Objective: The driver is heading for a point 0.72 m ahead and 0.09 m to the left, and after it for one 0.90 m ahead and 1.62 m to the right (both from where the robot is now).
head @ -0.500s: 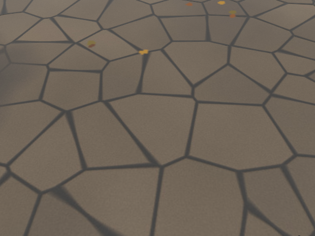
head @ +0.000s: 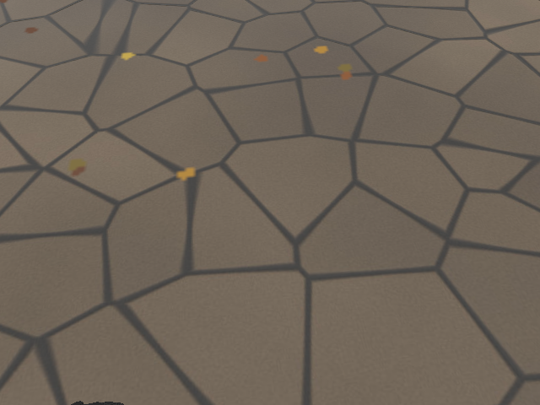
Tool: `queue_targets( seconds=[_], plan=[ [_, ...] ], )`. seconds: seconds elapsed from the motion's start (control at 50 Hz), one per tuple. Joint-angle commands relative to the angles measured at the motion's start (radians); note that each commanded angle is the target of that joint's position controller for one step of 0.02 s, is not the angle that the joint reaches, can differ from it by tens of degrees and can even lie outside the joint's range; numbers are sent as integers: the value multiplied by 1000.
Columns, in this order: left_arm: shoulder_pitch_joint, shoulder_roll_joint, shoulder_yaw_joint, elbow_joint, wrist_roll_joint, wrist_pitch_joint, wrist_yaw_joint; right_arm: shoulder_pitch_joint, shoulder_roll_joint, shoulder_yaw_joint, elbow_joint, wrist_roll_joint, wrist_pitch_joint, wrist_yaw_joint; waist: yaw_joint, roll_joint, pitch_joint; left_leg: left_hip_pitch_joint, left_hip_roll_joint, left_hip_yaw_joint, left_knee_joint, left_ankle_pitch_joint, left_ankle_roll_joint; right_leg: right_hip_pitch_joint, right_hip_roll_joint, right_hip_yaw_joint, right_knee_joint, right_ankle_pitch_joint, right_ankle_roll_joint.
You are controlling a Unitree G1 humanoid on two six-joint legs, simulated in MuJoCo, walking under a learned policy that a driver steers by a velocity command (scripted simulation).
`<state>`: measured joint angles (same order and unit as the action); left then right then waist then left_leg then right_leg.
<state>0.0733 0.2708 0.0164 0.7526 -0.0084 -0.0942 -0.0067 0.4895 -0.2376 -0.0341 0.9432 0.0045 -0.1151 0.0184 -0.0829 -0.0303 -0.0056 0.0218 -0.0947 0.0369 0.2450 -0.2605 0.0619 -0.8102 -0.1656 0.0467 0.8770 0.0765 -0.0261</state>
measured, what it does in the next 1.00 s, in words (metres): walks ahead: right foot, then left foot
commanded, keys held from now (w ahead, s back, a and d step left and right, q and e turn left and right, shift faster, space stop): w+shift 0.18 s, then w+q+shift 0.38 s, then w+e+shift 0.44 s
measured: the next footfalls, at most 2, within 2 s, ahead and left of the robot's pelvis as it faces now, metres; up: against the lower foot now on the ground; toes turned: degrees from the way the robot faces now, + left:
right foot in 0.18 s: +0.43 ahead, -0.15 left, +0.00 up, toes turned -1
left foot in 0.70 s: +0.85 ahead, +0.11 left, +0.00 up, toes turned +17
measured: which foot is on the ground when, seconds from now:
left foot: down 0.00-0.18, up 0.20-0.68, down 0.70-1.00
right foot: up 0.00-0.16, down 0.18-0.70, up 0.72-1.00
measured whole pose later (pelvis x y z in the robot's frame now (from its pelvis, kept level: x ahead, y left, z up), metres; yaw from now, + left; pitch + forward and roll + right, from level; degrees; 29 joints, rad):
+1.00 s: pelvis +0.91 +0.05 -0.01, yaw +6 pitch -3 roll +3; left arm 0.18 0.27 0.06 0.82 -0.06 -0.04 -0.01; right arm 0.44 -0.20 -0.07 0.93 -0.02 -0.12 0.01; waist -0.07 -0.04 0.02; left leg 0.07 -0.10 0.22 0.30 -0.34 0.07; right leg -0.78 -0.17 0.10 1.15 -0.03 -0.06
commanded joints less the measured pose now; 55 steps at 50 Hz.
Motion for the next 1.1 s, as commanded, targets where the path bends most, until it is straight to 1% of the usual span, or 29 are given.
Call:
queue_targets(
  seconds=[0.02, 0.08, 0.12, 0.16, 0.18, 0.2, 0.22, 0.24, 0.26, 0.28, 0.3, 0.34, 0.38, 0.42, 0.54, 0.6, 0.66, 0.68, 0.7, 0.72, 0.74, 0.76, 0.78, 0.8, 0.82, 0.86, 0.92, 1.04, 1.1],
  plan=[
    [-122, 32, 1, -76, -6, -25, -23, -39, -144, -19, -71, 14, -24, -19, 25, 26, 167, -285, 233, -88, -246, 137, 139, 207, 42, -59, -210, 234, 10],
    [-210, 41, 3, -116, -19, -32, -48, 17, -166, -24, -48, 19, 1, -25, 8, 37, 192, -49, 282, -61, -222, 233, 122, 159, 76, -62, -370, 186, -3],
    [-196, 71, 15, -130, -23, -35, -60, 15, -196, -32, -46, 10, 24, -28, 42, 75, 152, 108, 323, -57, -128, 522, 105, 172, 121, -83, -406, 79, -25],
    [-24, 143, 48, -107, -38, -21, -50, -6, -238, -44, -44, -25, 52, -29, 153, 169, 7, 226, 341, -48, 116, 1019, 84, 327, 188, -120, -337, -97, -67],
    [180, 186, 70, -57, -42, -9, -36, -39, -235, -42, -48, -38, 67, -31, 264, 191, -105, 159, 320, -16, 369, 1139, 62, 564, 205, -140, -327, -129, -94],
    [401, 242, 83, -1, -26, 5, -17, -32, -167, -18, -79, -45, 65, -34, 328, 110, -271, -172, 284, -46, 729, 853, 51, 992, 32, 81, -214, -263, -119],
    [454, 315, 104, 26, -1, -6, -31, 173, 56, 37, -84, -8, 29, -7, 174, -323, -455, -607, 55, -130, 1115, -123, 5, 1348, -206, 684, -420, -845, -285],
    [473, 187, 78, 32, 11, -16, -29, 69, -87, 11, -76, 51, 0, -10, 247, -253, -442, -690, 80, -223, 1199, -173, 43, 1334, -197, 833, -603, -968, -220],
    [399, 137, 67, 34, 14, -24, -25, -99, -153, -11, -127, 82, -10, -15, 253, -177, -245, -776, 123, -196, 1221, -120, 54, 1194, -187, 642, -606, -813, -169],
    [330, 134, 67, 34, 21, -31, -24, -189, -142, -6, -157, 68, -15, -22, 226, -19, -149, -755, 169, -186, 1173, -57, 53, 1027, -158, 502, -617, -613, -146],
    [271, 116, 65, 42, 34, -41, -28, -213, -123, -11, -166, 46, -12, -23, 173, 31, -74, -719, 208, -187, 1113, -1, 48, 873, -133, 392, -632, -495, -139],
    [201, 27, 44, 66, 40, -52, -35, -142, -93, -21, -141, 51, 31, -14, 94, -13, -30, -607, 267, -203, 1064, 55, 46, 716, -76, 212, -673, -367, -104],
    [172, 37, 49, 85, 12, -51, -33, -129, -65, -22, -140, 55, 67, -11, 66, -42, 40, -636, 297, -188, 1035, 57, 31, 640, -74, 82, -719, -288, -87],
    [171, 59, 55, 95, 19, -51, -25, -198, -62, -23, -163, 49, 85, -13, 70, -15, 108, -720, 296, -179, 997, 148, 20, 610, -50, -34, -752, -192, -64],
    [250, 113, 56, 104, 34, -43, 21, -392, -73, -21, -240, 35, 62, 24, 115, 49, 188, -801, 222, -24, 667, 444, 28, 730, -8, -266, -796, 107, -8],
    [358, 151, 56, 138, 20, -23, 35, -484, -54, -17, -297, 28, 38, 55, 122, 43, 179, -662, 124, 70, 477, 428, 71, 817, -40, -295, -735, 548, 7],
    [342, 232, 69, 156, 16, 18, 53, -353, -140, -56, -305, 36, 48, 55, -34, -81, 83, -493, 27, 88, 419, 206, 111, 979, -120, -250, -497, 1027, -71],
    [273, 239, 68, 151, 28, 30, 44, -154, -200, -87, -256, 40, 65, 36, -145, -114, -9, -327, 42, 38, 411, 159, 137, 984, -130, -213, -312, 1052, -106],
    [174, 223, 62, 145, 13, 38, 34, 98, -247, -113, -184, 38, 81, 8, -288, -89, -93, -12, 72, -7, 325, 171, 141, 813, -67, -220, 4, 904, -100],
    [257, 24, 11, 126, 21, 19, 12, 144, -292, -103, -134, 27, 83, -14, -164, 246, -150, 272, 264, -261, 431, 46, 144, 429, 120, -148, 462, -399, -96],
    [415, -50, -12, 107, -75, -33, -10, 93, -230, -80, -178, -30, 45, -4, -47, 379, -342, 417, 440, -825, 172, -338, 285, 188, 254, 128, 693, -613, -118],
    [247, 92, 23, 84, -101, -55, -12, 42, -135, -67, -177, -31, 23, 4, -93, 186, -205, 290, 420, -788, 11, -448, 221, 134, 181, 140, 681, -520, -138],
    [177, 86, 26, 46, -104, -55, -10, -30, -108, -59, -172, -25, 5, 12, -51, 92, -69, 144, 418, -684, -19, -397, 197, 101, 139, 128, 616, -424, -135],
    [162, 54, 23, 51, -80, -42, -2, -107, -84, -53, -163, -23, -12, 21, 3, -32, 7, 7, 401, -577, -38, -275, 165, 127, 84, 131, 551, -360, -118],
    [196, 48, 30, 62, -57, -21, 1, -163, -54, -47, -155, -35, -26, 25, 52, -27, 35, -102, 371, -463, -38, -178, 140, 185, 43, 138, 513, -301, -101],
    [283, 43, 42, 90, -56, 22, -2, -199, -45, -46, -129, -25, -31, 24, 102, 27, 39, -194, 330, -266, -63, -15, 76, 260, -14, 139, 461, -259, -68],
    [204, 29, 43, 64, -53, 55, -4, -188, -66, -53, -99, -11, -26, 4, 86, 40, 106, -214, 289, -43, -90, 214, -6, 147, -54, 113, 413, -193, -34],
    [-11, 32, 39, -25, -36, 36, -29, -130, -99, -49, -93, -31, -18, -43, 35, 21, 181, -97, 233, 185, -135, 495, -51, 14, 27, -69, 78, 74, -34],
    [-43, 46, 48, -64, -39, 15, -63, -113, -171, -56, -103, -33, 3, -69, 59, 58, 120, 17, 247, 252, -20, 1016, -100, 171, 141, -230, -113, 88, -82]
  ],
)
